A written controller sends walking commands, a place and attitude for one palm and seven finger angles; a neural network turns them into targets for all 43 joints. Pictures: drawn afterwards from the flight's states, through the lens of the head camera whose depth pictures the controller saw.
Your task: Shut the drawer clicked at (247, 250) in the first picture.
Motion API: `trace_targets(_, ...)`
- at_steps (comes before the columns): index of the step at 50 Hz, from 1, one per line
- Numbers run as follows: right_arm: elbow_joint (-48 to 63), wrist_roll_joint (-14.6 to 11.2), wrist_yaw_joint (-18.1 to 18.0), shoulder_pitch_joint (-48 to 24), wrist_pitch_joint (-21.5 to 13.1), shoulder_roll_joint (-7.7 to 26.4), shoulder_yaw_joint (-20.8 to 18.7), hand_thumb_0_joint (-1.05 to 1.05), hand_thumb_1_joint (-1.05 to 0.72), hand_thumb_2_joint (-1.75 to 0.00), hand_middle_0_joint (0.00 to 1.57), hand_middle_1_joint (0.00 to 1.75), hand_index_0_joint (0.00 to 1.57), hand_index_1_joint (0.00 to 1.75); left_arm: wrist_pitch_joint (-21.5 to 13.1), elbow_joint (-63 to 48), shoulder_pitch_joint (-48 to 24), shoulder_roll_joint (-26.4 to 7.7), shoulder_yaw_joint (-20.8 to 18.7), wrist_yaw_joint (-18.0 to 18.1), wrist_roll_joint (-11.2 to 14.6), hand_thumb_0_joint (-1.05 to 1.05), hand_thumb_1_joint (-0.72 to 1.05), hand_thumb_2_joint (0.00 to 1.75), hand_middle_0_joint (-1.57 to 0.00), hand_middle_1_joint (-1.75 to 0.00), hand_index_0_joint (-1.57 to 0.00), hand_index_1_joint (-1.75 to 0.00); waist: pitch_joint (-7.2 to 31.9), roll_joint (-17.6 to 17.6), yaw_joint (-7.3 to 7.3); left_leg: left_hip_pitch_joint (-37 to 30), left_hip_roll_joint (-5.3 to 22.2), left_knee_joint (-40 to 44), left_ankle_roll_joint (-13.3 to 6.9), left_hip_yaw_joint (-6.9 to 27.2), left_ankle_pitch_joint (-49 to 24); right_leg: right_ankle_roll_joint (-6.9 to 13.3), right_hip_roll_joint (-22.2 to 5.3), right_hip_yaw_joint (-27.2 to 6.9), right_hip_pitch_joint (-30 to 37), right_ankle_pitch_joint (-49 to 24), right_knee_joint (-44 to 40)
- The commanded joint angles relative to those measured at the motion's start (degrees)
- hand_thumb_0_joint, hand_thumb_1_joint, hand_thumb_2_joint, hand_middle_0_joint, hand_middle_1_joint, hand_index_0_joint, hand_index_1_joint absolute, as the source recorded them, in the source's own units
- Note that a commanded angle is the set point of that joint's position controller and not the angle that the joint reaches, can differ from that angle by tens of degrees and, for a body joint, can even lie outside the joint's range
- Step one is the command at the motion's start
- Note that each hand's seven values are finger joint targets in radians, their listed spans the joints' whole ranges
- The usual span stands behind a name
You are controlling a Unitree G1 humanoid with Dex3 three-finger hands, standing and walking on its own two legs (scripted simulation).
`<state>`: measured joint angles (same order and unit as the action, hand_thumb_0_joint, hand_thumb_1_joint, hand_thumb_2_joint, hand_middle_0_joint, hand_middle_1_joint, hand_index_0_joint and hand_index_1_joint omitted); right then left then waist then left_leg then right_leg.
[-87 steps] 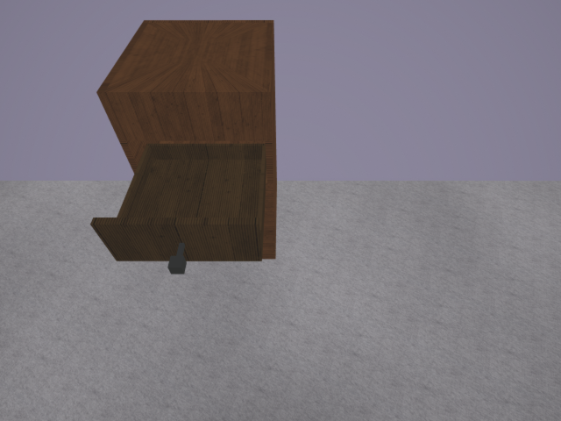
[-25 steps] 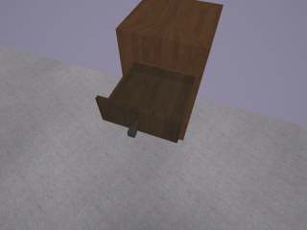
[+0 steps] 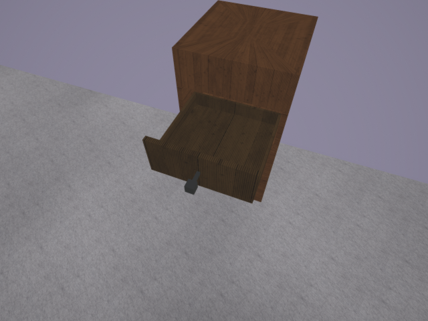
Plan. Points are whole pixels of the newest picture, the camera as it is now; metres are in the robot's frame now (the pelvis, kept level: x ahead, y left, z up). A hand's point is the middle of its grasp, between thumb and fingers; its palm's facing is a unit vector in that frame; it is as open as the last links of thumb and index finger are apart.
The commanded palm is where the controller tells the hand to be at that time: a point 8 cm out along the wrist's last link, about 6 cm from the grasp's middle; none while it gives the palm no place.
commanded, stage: look at it before walking up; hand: left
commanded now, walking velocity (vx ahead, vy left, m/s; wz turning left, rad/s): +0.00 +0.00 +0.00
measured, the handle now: (193, 182) +0.54 +0.10 -0.22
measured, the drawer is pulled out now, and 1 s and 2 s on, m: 0.30 0.30 0.30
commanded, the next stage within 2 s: turn to face it in 0.50 s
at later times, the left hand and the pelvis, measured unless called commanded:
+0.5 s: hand out of the picture +0.03 +0.18 -0.17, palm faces +0.01 -0.97 -0.23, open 7.4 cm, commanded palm none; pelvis +0.00 -0.01 +0.00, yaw -1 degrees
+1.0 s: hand out of the picture +0.07 +0.18 -0.18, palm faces -0.08 -0.97 -0.23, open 7.4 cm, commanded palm none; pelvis -0.01 -0.01 -0.01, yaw -8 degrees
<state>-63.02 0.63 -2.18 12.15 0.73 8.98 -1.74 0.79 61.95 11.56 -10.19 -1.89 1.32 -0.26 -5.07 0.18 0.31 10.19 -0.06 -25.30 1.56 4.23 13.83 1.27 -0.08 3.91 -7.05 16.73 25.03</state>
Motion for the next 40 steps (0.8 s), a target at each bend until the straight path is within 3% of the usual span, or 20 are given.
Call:
trace_targets(1, 1.3, 0.1, -0.3, 3.4, -1.0, 6.3, -0.6, 0.0, -0.9, -0.9, 0.2, 0.3, 0.2, 0.3, -1.3, -1.5, 2.1, -7.1, -1.2, 0.6, 0.0, 0.0, 0.9, 0.9, -0.2, -0.3, -0.2, -0.3, 2.3, 0.0, -0.08, -0.6, 4.4, 3.9, -1.8, 2.1, -13.1, 0.8, -5.7, -5.1, 0.3, -10.6, -6.1)
trace_targets(10, 0.6, 0.2, -0.4, 3.9, -1.2, 6.6, -0.5, 0.0, -0.9, -0.9, 0.2, 0.3, 0.2, 0.3, -1.6, -0.7, 2.8, -7.2, -1.0, 0.5, 0.1, 0.0, 0.9, 0.9, -0.2, -0.3, -0.2, -0.3, 1.9, -0.1, -0.08, -1.1, 4.4, 4.6, -1.8, 1.5, -11.8, 1.1, -5.5, -5.6, 0.6, -9.3, -7.9)
trace_targets(26, 0.8, 0.2, -0.5, 2.8, -1.5, 9.2, -0.9, 0.0, -0.9, -0.9, 0.2, 0.3, 0.2, 0.3, -2.0, -1.2, 1.2, -9.9, -1.5, 0.3, 0.1, 0.0, 0.9, 0.9, -0.2, -0.3, -0.2, -0.3, 2.9, 0.4, -0.08, -1.5, 5.0, 4.8, -1.7, 1.2, -13.7, 1.7, -5.6, -6.0, 2.0, -13.8, -7.9)
trace_targets(30, 1.1, 0.2, -0.6, 2.3, -1.7, 10.2, -1.0, 0.0, -0.9, -0.9, 0.2, 0.3, 0.2, 0.3, -2.2, -1.5, 0.3, -11.1, -1.7, 0.4, 0.1, 0.0, 0.9, 0.9, -0.2, -0.3, -0.2, -0.3, 4.0, 0.0, -0.07, -2.1, 5.2, 4.4, -1.6, 1.1, -16.0, 1.8, -5.8, -5.8, 3.1, -17.8, -7.5)
trace_targets(34, 0.9, 0.3, -0.9, 4.1, -0.9, 7.2, -0.6, 0.0, -0.9, -0.9, 0.2, 0.3, 0.2, 0.3, -1.0, -1.4, 1.3, -8.6, -1.6, 0.5, 0.0, 0.0, 0.9, 0.9, -0.2, -0.3, -0.2, -0.3, 3.3, -0.7, 0.14, -2.2, 5.8, 2.2, -1.0, -1.1, -14.9, 1.5, -5.6, -7.0, 1.0, -20.1, -5.8)
trace_targets(40, 3.5, 0.2, -1.3, 3.2, -0.1, 9.1, -1.9, 0.0, -0.9, -0.9, 0.2, 0.3, 0.2, 0.3, 0.5, -4.3, 0.7, -11.1, -3.5, -0.2, -0.5, 0.0, 0.9, 0.9, -0.2, -0.3, -0.2, -0.3, 3.6, -2.4, 0.09, 1.1, 6.2, -2.2, -0.6, -3.7, -9.5, 3.2, -6.3, -11.2, -0.6, -22.4, -2.4)
